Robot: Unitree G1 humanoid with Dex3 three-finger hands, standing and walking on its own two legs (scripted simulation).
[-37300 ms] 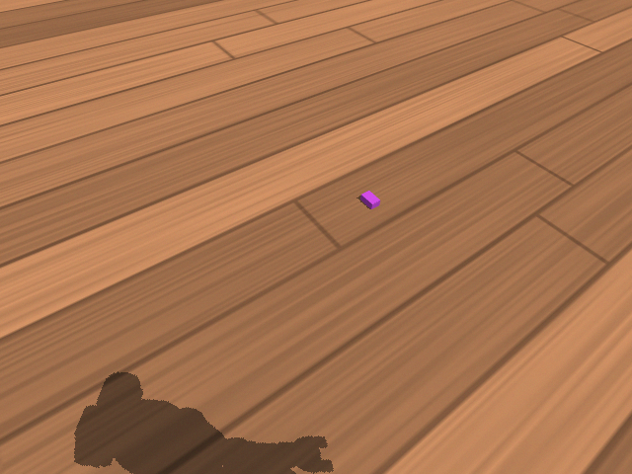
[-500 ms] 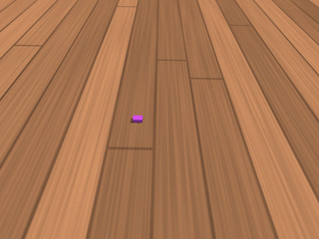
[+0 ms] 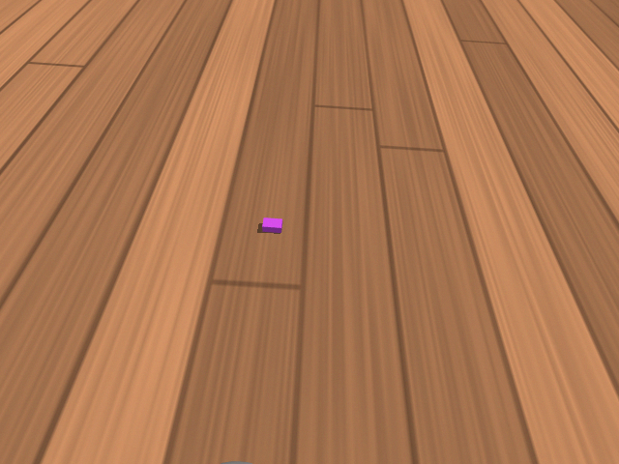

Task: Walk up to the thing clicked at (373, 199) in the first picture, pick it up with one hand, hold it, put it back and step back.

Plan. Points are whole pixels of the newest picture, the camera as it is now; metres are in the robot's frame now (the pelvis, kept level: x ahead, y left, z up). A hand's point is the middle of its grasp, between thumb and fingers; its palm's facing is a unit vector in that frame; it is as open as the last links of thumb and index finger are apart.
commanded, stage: step back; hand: left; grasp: from above
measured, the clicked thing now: (272, 225) +1.06 +0.16 -0.74
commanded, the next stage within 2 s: stand in 0.22 s
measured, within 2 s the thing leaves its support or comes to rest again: neither
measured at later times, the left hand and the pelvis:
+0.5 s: hand out of the picture +0.10 +0.25 -0.14, palm faces -0.04 -0.94 -0.33, open 7.4 cm; pelvis +0.00 +0.01 +0.02, yaw -1 degrees
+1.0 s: hand out of the picture +0.06 +0.25 -0.14, palm faces -0.06 -0.94 -0.34, open 7.4 cm; pelvis +0.00 +0.00 +0.02, yaw -1 degrees
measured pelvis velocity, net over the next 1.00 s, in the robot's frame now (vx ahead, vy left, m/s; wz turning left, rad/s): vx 0.00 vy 0.00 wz -0.02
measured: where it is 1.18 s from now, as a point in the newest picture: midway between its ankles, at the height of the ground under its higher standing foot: outside the picture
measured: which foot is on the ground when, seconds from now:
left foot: down 0.00-1.00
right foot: down 0.00-1.00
